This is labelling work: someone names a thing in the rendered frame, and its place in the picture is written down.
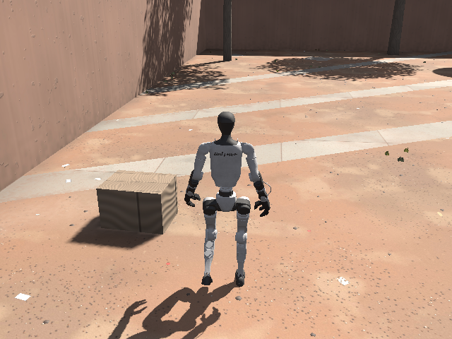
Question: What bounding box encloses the left robot upper arm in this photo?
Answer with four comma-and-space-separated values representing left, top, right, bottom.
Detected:
192, 142, 211, 181

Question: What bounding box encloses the robot left forearm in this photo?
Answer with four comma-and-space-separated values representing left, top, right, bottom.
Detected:
186, 170, 199, 196

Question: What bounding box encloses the robot right forearm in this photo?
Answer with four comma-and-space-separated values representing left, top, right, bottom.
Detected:
254, 171, 268, 202

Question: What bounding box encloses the right robot upper arm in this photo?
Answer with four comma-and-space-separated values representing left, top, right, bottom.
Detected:
241, 142, 260, 182

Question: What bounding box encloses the robot right hand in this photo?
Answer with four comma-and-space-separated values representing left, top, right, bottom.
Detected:
254, 200, 270, 217

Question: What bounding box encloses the robot left hand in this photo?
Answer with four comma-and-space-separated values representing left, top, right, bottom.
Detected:
184, 194, 201, 207

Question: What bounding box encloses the left robot foot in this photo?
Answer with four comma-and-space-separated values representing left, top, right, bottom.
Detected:
201, 274, 213, 285

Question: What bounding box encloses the humanoid robot torso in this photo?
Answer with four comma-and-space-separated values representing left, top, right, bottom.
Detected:
210, 139, 243, 212

